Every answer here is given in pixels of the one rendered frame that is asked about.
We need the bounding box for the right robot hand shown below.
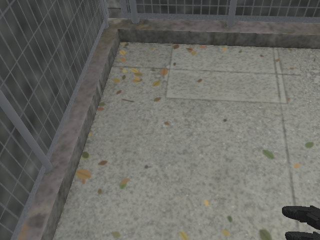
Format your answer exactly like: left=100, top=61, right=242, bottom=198
left=282, top=205, right=320, bottom=240

